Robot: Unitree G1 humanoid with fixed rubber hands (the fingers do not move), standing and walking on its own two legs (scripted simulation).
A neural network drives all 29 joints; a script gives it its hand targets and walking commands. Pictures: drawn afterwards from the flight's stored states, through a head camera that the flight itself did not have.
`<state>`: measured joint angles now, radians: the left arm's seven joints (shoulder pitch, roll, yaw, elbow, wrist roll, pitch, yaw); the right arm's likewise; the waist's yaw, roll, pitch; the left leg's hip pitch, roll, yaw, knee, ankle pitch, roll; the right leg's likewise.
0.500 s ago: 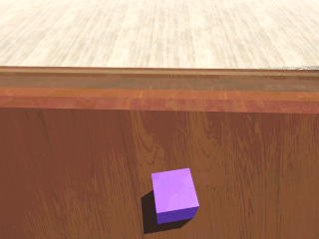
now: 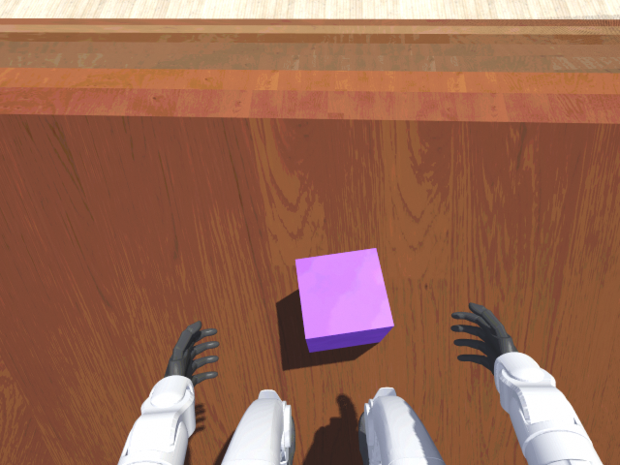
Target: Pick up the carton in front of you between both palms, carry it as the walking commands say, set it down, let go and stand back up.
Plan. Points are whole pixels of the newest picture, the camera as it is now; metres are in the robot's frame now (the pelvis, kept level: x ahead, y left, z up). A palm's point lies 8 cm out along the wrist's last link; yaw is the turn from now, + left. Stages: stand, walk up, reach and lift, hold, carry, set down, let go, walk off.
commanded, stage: reach and lift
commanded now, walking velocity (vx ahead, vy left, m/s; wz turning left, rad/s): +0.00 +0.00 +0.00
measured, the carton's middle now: (340, 303) +0.44 -0.04 -0.58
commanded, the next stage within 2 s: none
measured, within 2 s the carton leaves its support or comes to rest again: neither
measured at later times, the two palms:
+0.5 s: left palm (230, 264) +0.41 +0.16 -0.14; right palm (463, 233) +0.45 -0.23 -0.14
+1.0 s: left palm (251, 282) +0.43 +0.16 -0.31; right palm (431, 263) +0.46 -0.23 -0.32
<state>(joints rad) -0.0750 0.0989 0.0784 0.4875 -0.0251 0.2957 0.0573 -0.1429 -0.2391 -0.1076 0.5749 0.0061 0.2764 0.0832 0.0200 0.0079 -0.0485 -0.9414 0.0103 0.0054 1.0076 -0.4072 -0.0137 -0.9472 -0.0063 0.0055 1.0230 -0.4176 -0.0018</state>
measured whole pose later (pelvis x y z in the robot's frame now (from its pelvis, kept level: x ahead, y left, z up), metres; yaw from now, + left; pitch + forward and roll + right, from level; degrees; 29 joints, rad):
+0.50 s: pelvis -0.05 -0.02 -0.05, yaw +1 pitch +36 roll +2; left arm -0.92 0.07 0.31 0.74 -0.02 0.21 0.18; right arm -1.10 -0.38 -0.22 1.01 0.00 0.18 0.08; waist 0.04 0.01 0.01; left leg -1.43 0.01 0.00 1.12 -0.32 -0.04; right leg -1.46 0.02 0.02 1.16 -0.34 -0.02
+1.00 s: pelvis -0.04 -0.01 -0.16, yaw +3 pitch +52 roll +4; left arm -0.99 0.07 0.34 0.79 0.00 0.06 0.15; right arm -1.15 -0.37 -0.26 1.03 -0.01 0.05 0.06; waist 0.01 0.01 -0.08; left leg -1.96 -0.04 -0.02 1.52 -0.47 -0.05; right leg -1.99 0.03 0.06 1.56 -0.48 0.00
